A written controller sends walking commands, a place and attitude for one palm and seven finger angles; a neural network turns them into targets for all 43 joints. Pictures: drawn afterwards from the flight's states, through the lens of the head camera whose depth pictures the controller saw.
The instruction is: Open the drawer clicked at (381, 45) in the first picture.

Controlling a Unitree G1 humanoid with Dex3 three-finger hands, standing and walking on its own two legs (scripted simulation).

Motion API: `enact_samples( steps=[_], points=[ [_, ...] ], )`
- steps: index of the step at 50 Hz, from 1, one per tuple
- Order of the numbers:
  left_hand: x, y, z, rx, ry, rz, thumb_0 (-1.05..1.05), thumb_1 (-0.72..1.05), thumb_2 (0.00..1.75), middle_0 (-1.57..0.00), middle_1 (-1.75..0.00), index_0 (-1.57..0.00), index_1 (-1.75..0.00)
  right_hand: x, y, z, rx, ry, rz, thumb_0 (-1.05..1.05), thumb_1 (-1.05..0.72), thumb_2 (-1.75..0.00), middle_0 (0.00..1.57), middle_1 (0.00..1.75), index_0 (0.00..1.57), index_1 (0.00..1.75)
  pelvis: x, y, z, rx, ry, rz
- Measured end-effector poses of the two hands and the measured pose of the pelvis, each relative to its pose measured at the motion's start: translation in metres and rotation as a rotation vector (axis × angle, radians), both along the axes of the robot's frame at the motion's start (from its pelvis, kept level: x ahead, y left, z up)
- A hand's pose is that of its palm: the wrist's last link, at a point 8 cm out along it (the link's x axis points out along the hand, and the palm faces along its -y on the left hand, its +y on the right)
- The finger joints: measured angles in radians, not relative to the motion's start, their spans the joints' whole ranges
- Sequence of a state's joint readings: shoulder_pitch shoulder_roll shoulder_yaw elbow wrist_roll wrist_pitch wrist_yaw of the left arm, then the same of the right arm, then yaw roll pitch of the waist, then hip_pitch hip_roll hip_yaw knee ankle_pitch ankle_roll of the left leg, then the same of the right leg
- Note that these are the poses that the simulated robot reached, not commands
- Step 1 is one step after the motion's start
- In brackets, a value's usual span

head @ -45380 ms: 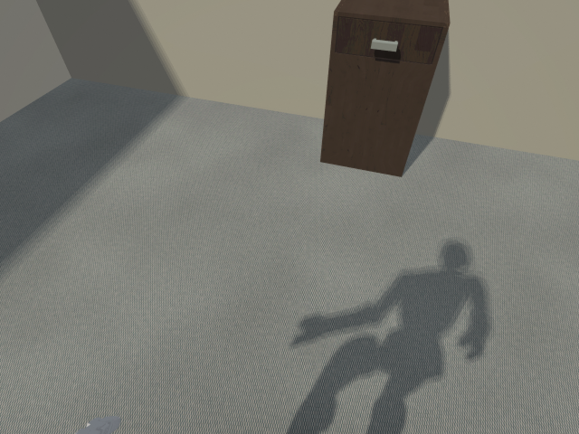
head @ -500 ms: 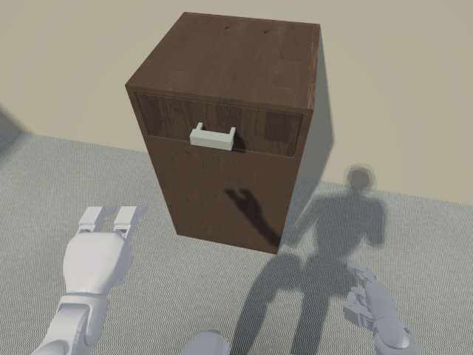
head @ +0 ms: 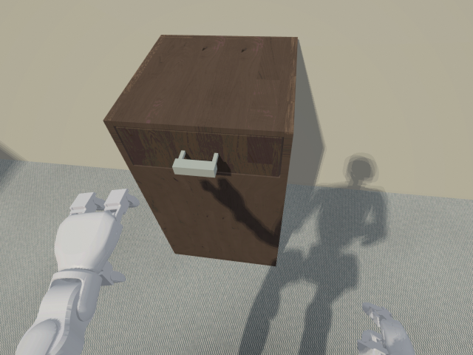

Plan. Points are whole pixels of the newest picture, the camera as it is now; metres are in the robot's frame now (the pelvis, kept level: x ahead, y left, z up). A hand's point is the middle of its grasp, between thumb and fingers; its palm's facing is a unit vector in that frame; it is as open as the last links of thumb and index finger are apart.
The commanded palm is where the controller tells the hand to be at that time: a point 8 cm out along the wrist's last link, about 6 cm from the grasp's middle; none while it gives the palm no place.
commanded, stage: raise the hand with hooked fingers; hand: left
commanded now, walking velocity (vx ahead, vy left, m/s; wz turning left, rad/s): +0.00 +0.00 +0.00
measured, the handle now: (197, 161) +0.55 +0.17 -0.06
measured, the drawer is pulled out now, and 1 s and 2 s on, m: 0.00 0.00 0.00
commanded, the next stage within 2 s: move the hooked fingers above the handle in 0.76 s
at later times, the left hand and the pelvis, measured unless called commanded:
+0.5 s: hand (111, 214) +0.30 +0.23 +0.09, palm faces -0.02 -0.09 -1.00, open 13.8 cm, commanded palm +0.27 +0.23 +0.15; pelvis -0.01 -0.01 +0.02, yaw +1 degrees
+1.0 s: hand (113, 227) +0.28 +0.23 +0.08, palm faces -0.03 -0.10 -0.99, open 13.8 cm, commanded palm +0.27 +0.24 +0.14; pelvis -0.02 +0.00 +0.02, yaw +1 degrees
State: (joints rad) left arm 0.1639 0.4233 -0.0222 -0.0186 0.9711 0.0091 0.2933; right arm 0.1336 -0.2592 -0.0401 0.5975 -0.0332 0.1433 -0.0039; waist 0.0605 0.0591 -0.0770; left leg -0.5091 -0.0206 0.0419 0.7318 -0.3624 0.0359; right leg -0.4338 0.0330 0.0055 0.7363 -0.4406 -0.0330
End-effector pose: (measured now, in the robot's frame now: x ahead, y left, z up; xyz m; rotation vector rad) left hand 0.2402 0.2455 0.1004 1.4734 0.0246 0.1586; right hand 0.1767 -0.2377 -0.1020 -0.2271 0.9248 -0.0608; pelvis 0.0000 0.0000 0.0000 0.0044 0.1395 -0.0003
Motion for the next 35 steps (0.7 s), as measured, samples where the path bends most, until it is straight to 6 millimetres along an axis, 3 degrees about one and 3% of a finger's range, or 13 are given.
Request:
enact_samples(
  steps=[7, 15, 23, 29, 35],
  points=[
    [0.018, -0.012, 0.012, -0.010, 0.055, -0.041, 0.00, -0.38, 0.35, -0.31, -1.13, -0.31, -1.13, 0.015, 0.003, 0.015, 0.018, -0.047, 0.001, 0.02, -0.91, -0.90, 0.20, 0.30, 0.20, 0.30, 0.005, -0.004, 0.007, 0.007, -0.027, -0.002],
    [0.032, -0.010, 0.045, 0.028, 0.005, -0.058, 0.00, -0.46, 0.31, -0.32, -1.18, -0.32, -1.19, 0.021, 0.011, 0.021, 0.045, -0.060, 0.020, 0.01, -0.91, -0.90, 0.20, 0.30, 0.20, 0.30, 0.001, -0.008, 0.012, 0.006, -0.055, 0.008],
    [0.041, -0.004, 0.052, 0.009, 0.081, -0.033, 0.00, -0.48, 0.30, -0.32, -1.20, -0.32, -1.20, 0.005, 0.011, 0.019, 0.060, -0.027, 0.014, 0.01, -0.91, -0.90, 0.20, 0.30, 0.20, 0.30, -0.006, -0.009, 0.017, 0.007, -0.071, 0.014],
    [0.028, -0.016, 0.038, -0.013, 0.131, -0.130, 0.00, -0.48, 0.30, -0.32, -1.20, -0.32, -1.20, -0.012, 0.004, 0.017, 0.036, 0.005, 0.004, 0.01, -0.91, -0.90, 0.20, 0.30, 0.20, 0.30, -0.009, -0.008, 0.018, 0.006, -0.074, 0.007],
    [0.018, -0.013, 0.043, 0.005, 0.035, -0.157, 0.00, -0.49, 0.30, -0.32, -1.20, -0.32, -1.20, -0.024, 0.001, 0.011, 0.019, 0.038, -0.004, 0.02, -0.91, -0.90, 0.20, 0.30, 0.20, 0.30, -0.016, -0.006, 0.016, 0.002, -0.071, 0.013]
  ],
)
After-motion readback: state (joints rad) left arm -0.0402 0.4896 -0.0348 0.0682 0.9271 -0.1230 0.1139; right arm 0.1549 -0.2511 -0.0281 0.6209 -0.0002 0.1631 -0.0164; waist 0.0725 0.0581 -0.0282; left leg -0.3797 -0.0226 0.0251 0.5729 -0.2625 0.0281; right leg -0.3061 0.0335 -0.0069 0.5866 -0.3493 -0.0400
